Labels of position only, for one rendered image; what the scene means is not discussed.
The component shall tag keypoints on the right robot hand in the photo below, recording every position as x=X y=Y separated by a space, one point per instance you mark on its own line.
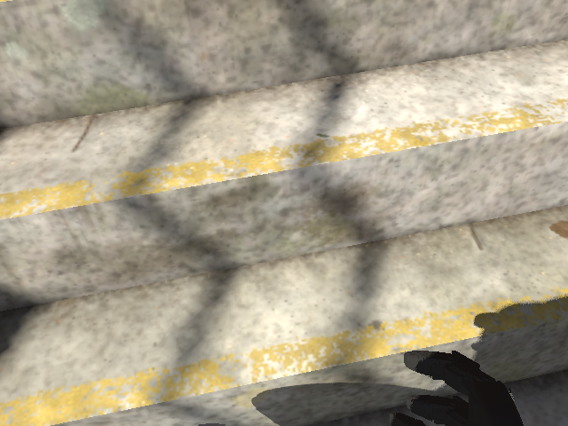
x=490 y=403

